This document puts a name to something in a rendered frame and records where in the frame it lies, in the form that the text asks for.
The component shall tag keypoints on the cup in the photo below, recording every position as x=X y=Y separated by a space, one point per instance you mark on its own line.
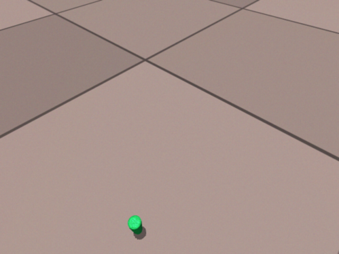
x=135 y=224

